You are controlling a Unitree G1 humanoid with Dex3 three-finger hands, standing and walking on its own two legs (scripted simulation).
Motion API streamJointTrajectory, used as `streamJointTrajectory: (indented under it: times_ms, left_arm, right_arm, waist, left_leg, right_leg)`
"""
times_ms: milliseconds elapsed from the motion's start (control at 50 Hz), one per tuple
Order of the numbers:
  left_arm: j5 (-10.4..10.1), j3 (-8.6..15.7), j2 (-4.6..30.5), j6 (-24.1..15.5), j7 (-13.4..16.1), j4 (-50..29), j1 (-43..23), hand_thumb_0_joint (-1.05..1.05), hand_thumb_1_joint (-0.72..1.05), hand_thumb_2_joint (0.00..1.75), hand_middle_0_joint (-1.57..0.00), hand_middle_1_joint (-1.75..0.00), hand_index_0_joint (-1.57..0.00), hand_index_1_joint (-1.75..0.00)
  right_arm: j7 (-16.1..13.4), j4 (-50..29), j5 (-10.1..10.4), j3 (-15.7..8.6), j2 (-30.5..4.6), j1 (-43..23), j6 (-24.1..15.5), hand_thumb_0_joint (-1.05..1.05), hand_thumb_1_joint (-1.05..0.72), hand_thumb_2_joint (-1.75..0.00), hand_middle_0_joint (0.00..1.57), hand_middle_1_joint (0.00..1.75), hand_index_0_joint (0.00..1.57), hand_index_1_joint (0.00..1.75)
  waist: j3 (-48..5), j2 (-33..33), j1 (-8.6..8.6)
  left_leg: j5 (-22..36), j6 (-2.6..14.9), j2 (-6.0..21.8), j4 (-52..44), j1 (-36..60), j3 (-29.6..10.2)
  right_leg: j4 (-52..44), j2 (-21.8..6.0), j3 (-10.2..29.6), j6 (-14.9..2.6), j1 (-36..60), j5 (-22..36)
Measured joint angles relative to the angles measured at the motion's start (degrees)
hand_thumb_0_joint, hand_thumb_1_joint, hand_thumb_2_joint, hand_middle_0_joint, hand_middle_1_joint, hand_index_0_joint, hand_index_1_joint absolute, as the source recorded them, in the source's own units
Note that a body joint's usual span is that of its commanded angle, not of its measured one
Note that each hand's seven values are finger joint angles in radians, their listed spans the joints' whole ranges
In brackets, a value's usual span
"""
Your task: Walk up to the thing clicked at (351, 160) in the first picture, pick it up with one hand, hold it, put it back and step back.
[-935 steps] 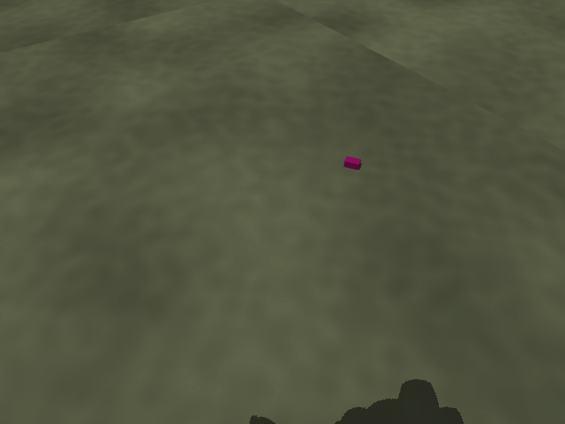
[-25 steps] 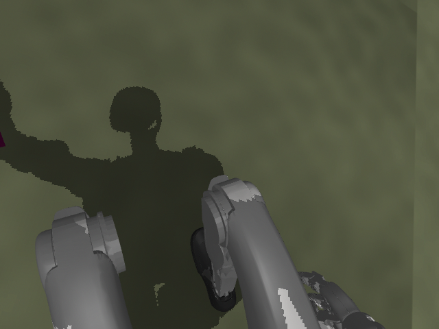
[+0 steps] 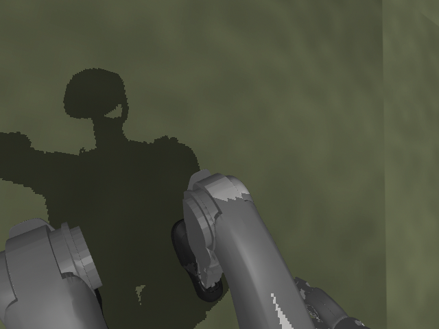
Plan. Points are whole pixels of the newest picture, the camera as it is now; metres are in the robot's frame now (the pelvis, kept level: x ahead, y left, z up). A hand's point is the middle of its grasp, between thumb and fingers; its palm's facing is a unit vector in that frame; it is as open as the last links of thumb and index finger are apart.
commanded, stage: rest palm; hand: left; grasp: from above
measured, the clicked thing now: out of the picture +0.46 +0.37 -0.29
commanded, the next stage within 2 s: close in 1.22 s
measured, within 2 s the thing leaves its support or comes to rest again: neither
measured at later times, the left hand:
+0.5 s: hand out of the picture +0.44 +0.36 -0.24, palm faces -0.43 -0.16 -0.89, open 13.3 cm
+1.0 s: hand out of the picture +0.44 +0.35 -0.26, palm faces -0.44 -0.16 -0.88, open 13.4 cm
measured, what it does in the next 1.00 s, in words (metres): stands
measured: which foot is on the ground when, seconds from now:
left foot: down 0.00-1.00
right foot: down 0.00-1.00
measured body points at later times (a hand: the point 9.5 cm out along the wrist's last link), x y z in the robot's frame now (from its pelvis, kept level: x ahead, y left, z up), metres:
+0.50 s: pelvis +0.00 +0.00 +0.00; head +0.28 +0.14 +0.33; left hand +0.46 +0.36 -0.19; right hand +0.08 -0.25 -0.06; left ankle +0.07 +0.13 -0.28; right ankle +0.11 -0.12 -0.28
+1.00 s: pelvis +0.00 +0.01 +0.00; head +0.28 +0.15 +0.32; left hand +0.46 +0.36 -0.21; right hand +0.07 -0.24 -0.05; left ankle +0.07 +0.13 -0.28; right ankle +0.11 -0.12 -0.28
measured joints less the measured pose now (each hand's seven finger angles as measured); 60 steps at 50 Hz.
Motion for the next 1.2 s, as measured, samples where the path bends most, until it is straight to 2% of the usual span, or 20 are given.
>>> streamJointTrajectory:
  times_ms: [180,300,420,580,780,900,980,1120,1200]
  left_arm:
    - [-1.12,0.08,0.76,-0.44,0.56,0.16,0.74,0.0,-0.33,0.82,-0.28,-0.77,-0.27,-0.78]
    - [-0.65,0.21,1.59,-1.06,1.34,1.89,0.8,0.0,-0.35,0.83,-0.27,-0.78,-0.25,-0.79]
    - [-0.41,-1.04,2.06,-1.69,2.6,2.52,-0.03,0.0,-0.36,0.85,-0.25,-0.81,-0.24,-0.82]
    - [0.17,-1.19,2.66,-1.17,3.98,3.69,-0.55,0.0,-0.37,0.85,-0.24,-0.83,-0.23,-0.84]
    - [-0.35,-0.78,3.62,-0.48,4.37,4.13,-0.57,0.0,-0.37,0.85,-0.23,-0.86,-0.22,-0.86]
    - [-0.76,-1.47,3.6,-0.41,4.25,3.87,-0.61,0.0,-0.37,0.85,-0.22,-0.87,-0.22,-0.87]
    - [-0.73,-0.87,4.08,-0.45,4.43,4.41,-0.39,0.0,-0.37,0.85,-0.22,-0.87,-0.22,-0.87]
    - [-0.95,-0.42,4.33,-0.31,4.07,3.41,-0.18,0.0,-0.36,0.84,-0.23,-0.87,-0.22,-0.87]
    - [-1.56,-0.97,4.51,-0.24,3.83,3.39,-0.52,0.0,-0.35,0.83,-0.23,-0.87,-0.23,-0.87]
  right_arm:
    - [0.76,-0.37,-0.63,0.85,-0.58,-1.61,-0.89,0.0,-0.9,-0.9,0.2,0.3,0.2,0.3]
    - [1.02,-1.25,-1.15,1.25,-0.94,-2.95,-1.16,0.0,-0.9,-0.9,0.2,0.3,0.2,0.3]
    - [1.2,-1.22,-1.55,1.88,-1.26,-3.87,-1.69,0.0,-0.9,-0.9,0.2,0.3,0.2,0.3]
    - [1.62,-1.49,-1.91,2.23,-1.44,-3.84,-2.31,0.0,-0.9,-0.9,0.2,0.3,0.2,0.3]
    - [2.02,-1.73,-2.0,3.16,-1.74,-3.25,-3.0,0.0,-0.91,-0.9,0.2,0.3,0.2,0.3]
    - [2.07,-1.89,-2.06,3.58,-1.8,-2.9,-3.13,0.0,-0.91,-0.9,0.2,0.3,0.2,0.3]
    - [2.19,-2.03,-2.02,3.82,-1.87,-3.05,-3.31,0.0,-0.91,-0.9,0.2,0.3,0.2,0.3]
    - [2.41,-2.36,-1.86,3.78,-2.1,-3.02,-3.83,0.0,-0.91,-0.9,0.2,0.3,0.2,0.3]
    - [2.33,-2.34,-1.85,3.76,-2.12,-3.25,-3.7,0.0,-0.91,-0.9,0.2,0.3,0.2,0.3]
  waist:
    - [0.79,-0.34,0.1]
    - [1.06,-0.85,0.03]
    - [1.19,-1.56,0.23]
    - [1.48,-2.17,-0.27]
    - [2.34,-2.53,-0.92]
    - [2.69,-2.54,-0.91]
    - [2.93,-2.65,-1.15]
    - [3.37,-2.84,-0.92]
    - [3.3,-2.89,-0.8]
  left_leg:
    - [-0.84,-0.12,0.12,0.74,0.48,-0.96]
    - [-1.13,-0.18,0.14,0.99,0.95,-1.42]
    - [-1.24,-0.13,0.19,1.09,1.11,-1.75]
    - [-1.38,0.03,0.13,1.38,1.17,-2.04]
    - [-1.36,0.39,0.3,1.56,1.0,-2.23]
    - [-1.42,0.47,0.36,1.61,1.04,-2.38]
    - [-1.53,0.48,0.44,1.78,1.14,-2.5]
    - [-1.64,0.43,0.55,1.82,1.23,-2.45]
    - [-1.73,0.32,0.56,1.74,1.3,-2.58]
  right_leg:
    - [0.05,0.28,-0.74,0.12,0.6,-0.36]
    - [-0.01,0.38,-1.1,0.17,1.14,-0.45]
    - [-0.23,0.49,-1.36,0.25,1.44,-0.4]
    - [-0.31,0.51,-1.62,0.3,1.81,-0.52]
    - [-0.56,0.71,-1.77,0.54,1.86,-0.31]
    - [-0.7,0.77,-1.91,0.53,1.98,-0.27]
    - [-0.64,0.85,-1.99,0.64,2.04,-0.24]
    - [-0.55,0.87,-1.95,0.62,2.01,-0.26]
    - [-0.65,0.87,-2.05,0.64,2.02,-0.27]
